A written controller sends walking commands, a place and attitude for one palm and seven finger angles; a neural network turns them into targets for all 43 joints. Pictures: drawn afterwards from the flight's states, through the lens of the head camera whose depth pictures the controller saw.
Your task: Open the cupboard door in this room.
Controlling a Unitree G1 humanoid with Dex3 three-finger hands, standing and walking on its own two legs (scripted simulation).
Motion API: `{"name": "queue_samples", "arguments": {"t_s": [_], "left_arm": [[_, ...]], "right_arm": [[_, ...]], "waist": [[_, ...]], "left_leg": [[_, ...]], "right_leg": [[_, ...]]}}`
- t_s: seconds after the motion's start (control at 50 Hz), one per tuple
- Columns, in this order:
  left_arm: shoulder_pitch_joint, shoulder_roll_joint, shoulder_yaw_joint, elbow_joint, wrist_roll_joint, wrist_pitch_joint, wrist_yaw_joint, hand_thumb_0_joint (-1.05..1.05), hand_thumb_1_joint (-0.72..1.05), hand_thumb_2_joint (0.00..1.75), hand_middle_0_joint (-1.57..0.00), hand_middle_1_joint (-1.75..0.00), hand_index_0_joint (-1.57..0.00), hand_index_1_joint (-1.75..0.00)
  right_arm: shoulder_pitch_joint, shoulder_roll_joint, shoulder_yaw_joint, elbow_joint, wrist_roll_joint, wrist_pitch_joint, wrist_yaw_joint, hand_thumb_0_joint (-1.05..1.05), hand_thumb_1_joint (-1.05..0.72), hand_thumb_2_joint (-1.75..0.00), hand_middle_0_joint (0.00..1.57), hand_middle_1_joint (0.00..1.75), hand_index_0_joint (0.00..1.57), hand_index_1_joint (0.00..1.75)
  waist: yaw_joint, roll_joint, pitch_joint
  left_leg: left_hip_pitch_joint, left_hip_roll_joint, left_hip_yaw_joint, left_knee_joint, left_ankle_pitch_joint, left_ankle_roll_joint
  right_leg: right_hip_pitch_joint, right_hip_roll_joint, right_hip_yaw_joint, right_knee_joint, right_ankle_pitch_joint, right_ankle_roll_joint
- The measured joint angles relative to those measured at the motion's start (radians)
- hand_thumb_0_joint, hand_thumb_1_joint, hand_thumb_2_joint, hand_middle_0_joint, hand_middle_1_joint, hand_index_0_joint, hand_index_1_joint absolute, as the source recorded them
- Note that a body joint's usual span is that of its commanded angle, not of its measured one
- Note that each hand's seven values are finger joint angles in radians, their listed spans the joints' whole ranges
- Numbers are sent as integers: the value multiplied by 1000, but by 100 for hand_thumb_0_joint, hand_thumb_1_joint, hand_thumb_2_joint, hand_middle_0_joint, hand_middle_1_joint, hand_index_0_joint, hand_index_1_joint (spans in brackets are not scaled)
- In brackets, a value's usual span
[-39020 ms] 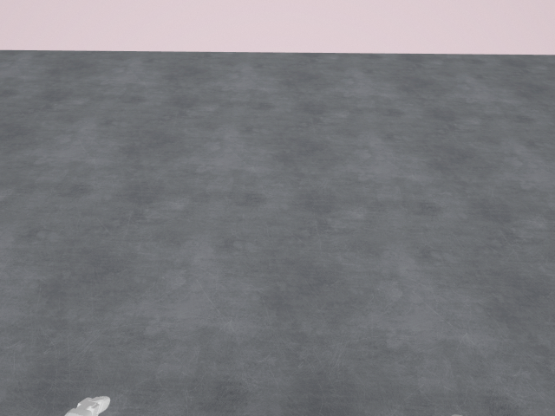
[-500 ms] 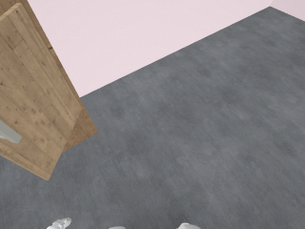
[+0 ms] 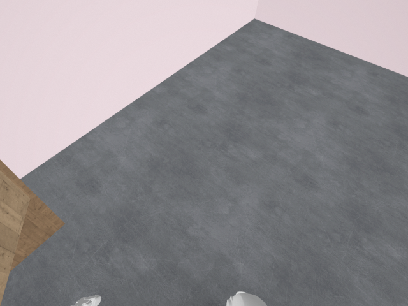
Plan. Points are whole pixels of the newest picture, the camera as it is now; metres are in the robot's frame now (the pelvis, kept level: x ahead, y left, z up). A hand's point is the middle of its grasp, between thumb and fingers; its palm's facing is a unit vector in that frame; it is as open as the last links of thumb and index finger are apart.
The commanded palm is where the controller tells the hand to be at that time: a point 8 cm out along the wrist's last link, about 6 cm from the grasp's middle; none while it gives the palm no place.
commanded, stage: walk to a spot facing it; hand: left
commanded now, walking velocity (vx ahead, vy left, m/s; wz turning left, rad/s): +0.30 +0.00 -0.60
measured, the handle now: out of the picture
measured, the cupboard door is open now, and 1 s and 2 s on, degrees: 46 46 46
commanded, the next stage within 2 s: turn to face it in 1.06 s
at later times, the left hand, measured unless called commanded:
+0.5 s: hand (165, 245) +0.28 +0.11 -0.19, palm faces -0.26 -0.95 -0.16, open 7.4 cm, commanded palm none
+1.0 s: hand (230, 152) +0.59 -0.06 -0.17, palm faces -0.44 -0.87 -0.22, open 7.4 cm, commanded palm none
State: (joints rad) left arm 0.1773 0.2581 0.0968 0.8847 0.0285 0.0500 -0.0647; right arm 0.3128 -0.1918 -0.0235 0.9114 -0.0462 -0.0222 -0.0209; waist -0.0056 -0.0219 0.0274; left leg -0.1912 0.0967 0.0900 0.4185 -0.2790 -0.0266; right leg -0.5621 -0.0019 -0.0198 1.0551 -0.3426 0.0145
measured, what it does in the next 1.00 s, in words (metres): walks ahead, turning right: right foot, then left foot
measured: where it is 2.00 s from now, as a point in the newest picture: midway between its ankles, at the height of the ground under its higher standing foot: (262, 224)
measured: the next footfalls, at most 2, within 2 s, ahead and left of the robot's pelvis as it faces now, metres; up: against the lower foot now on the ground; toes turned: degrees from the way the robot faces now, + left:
right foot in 0.20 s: +0.13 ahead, -0.16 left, +0.00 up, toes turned -14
left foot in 0.54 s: +0.37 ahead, +0.03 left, +0.00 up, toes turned -12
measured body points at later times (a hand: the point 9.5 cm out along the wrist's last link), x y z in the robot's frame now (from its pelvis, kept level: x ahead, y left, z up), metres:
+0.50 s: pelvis +0.20 -0.06 -0.01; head +0.24 -0.06 +0.44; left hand +0.29 +0.16 -0.17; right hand +0.22 -0.33 -0.14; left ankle +0.31 +0.04 -0.73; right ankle +0.09 -0.15 -0.75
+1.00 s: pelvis +0.40 -0.19 -0.02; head +0.43 -0.21 +0.43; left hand +0.61 -0.02 -0.16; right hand +0.23 -0.37 -0.18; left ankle +0.37 +0.00 -0.67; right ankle +0.39 -0.27 -0.74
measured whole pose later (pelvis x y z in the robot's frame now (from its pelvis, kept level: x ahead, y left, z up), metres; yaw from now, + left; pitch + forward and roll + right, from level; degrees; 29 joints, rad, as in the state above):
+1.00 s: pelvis +0.40 -0.19 -0.02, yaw -27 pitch +0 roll +1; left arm 0.13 0.20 0.06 0.96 0.01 -0.05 -0.02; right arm 0.38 -0.21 -0.05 1.10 -0.02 0.00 0.01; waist -0.04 0.01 0.08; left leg -0.31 0.14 0.09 1.08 -0.46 -0.04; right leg -0.36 -0.01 -0.12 0.64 -0.30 -0.07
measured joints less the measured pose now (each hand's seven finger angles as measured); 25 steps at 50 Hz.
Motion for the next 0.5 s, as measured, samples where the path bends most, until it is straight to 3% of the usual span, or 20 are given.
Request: {"name": "queue_samples", "arguments": {"t_s": [0.08, 0.14, 0.18, 0.2, 0.26, 0.3, 0.4, 0.5], "left_arm": [[-22, 4, -5, 1, -1, -5, -6, 1, 91, 90, -19, -29, -20, -30], [-44, 4, -14, 9, -3, -6, -10, 1, 91, 90, -19, -29, -20, -30], [-58, 6, -22, 5, -2, -20, -12, 1, 91, 90, -19, -29, -20, -30], [-63, 12, -22, -2, -1, -38, -9, 1, 91, 90, -19, -29, -20, -30], [-71, -15, -26, -1, -16, -71, 21, 1, 91, 89, -19, -29, -20, -30], [-46, -29, -31, 7, -16, -74, 37, 1, 91, 89, -20, -29, -20, -30], [28, -45, -37, 62, -7, -73, 43, 1, 91, 89, -20, -30, -20, -30], [86, -54, -36, 107, -9, -72, 35, 1, 91, 89, -20, -30, -20, -30]], "right_arm": [[42, -5, -3, 22, -2, -12, 4, 0, -91, -90, 20, 30, 21, 30], [71, -16, -9, 35, -4, -12, 10, 0, -91, -90, 20, 30, 21, 30], [100, -26, -11, 43, 2, -9, 14, 0, -91, -90, 20, 30, 21, 30], [109, -26, -12, 52, 11, -2, 18, 0, -91, -90, 20, 30, 21, 30], [50, -45, -20, 89, 25, 34, 22, 1, -91, -90, 20, 30, 20, 30], [4, -46, -26, 86, 23, 37, 22, 1, -91, -90, 20, 30, 20, 30], [-98, -19, -30, 24, 18, 17, 33, 1, -91, -90, 20, 30, 20, 30], [-154, 1, -24, -12, 19, -16, 43, 1, -91, -90, 20, 30, 20, 30]], "waist": [[-11, 9, 17], [-34, 21, 29], [-45, 28, 34], [-42, 15, 32], [-36, 38, 73], [-32, 35, 76], [-21, -7, 52], [4, -19, 31]], "left_leg": [[63, 31, 68, -32, -26, -23], [100, 58, 118, 0, -82, -51], [95, 85, 134, 97, -150, -67], [51, 91, 134, 222, -181, -58], [-138, 70, -6, 648, -219, -35], [-238, 54, -31, 729, -181, -39], [-346, 32, -28, 518, -54, -47], [-281, -9, -13, 229, 61, -39]], "right_leg": [[14, -48, -35, -157, 21, 2], [70, -48, -73, -313, 4, -14], [144, -30, -94, -428, 24, -43], [155, -31, -78, -447, 63, -69], [176, 1, -68, -384, 27, -69], [226, 15, -48, -435, 25, -63], [337, 27, 19, -567, 43, -58], [431, 32, 63, -582, -26, -38]]}}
